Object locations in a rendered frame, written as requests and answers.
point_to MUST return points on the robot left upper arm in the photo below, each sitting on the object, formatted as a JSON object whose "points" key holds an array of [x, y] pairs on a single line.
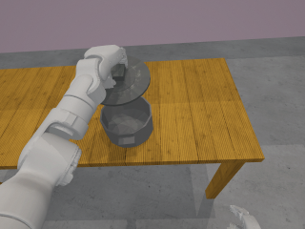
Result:
{"points": [[26, 197]]}

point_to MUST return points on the knob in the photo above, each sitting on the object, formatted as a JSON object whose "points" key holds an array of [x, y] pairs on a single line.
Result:
{"points": [[118, 72]]}

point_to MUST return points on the lid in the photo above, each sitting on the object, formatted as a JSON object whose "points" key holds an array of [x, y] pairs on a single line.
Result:
{"points": [[137, 81]]}

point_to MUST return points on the robot right hand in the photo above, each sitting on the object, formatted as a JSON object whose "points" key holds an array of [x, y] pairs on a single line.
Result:
{"points": [[248, 221]]}

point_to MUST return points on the robot left forearm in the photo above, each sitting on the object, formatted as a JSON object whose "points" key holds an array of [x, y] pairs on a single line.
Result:
{"points": [[72, 115]]}

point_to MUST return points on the table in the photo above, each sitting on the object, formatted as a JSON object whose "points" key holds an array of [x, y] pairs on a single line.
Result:
{"points": [[198, 117]]}

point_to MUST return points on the pot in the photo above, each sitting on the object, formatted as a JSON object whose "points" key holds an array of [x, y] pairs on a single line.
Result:
{"points": [[128, 125]]}

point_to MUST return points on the robot left hand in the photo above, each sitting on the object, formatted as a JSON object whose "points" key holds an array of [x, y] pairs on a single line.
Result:
{"points": [[114, 54]]}

